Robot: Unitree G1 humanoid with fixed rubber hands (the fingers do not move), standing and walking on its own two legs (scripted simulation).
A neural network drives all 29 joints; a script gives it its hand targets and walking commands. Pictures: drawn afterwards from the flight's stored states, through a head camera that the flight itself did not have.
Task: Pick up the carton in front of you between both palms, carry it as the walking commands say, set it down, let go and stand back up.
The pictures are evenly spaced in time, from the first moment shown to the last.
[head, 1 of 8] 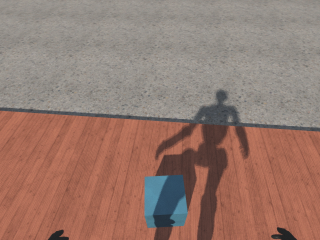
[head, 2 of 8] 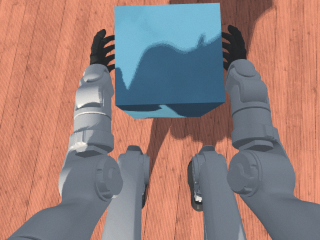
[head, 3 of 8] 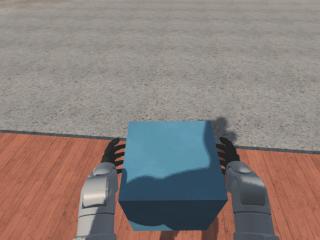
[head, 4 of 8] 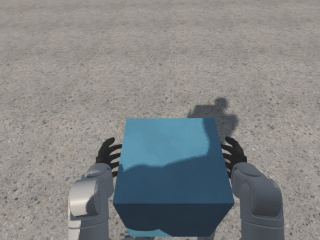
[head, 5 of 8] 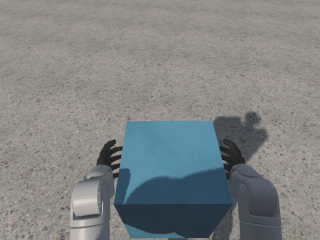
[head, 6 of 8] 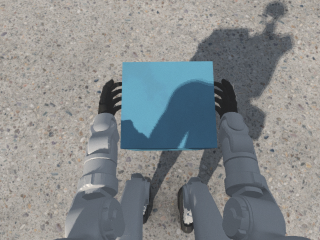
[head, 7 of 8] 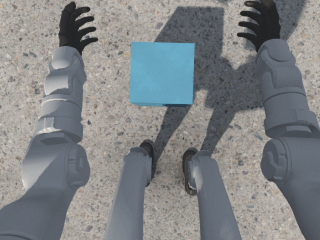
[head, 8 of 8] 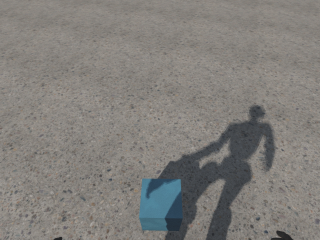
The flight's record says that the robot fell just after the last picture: no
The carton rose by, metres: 0.69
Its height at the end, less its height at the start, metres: -0.14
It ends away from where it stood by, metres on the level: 4.17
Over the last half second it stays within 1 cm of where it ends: yes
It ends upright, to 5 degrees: yes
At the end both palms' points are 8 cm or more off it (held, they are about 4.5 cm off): yes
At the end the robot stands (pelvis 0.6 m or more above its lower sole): yes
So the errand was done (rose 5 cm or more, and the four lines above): yes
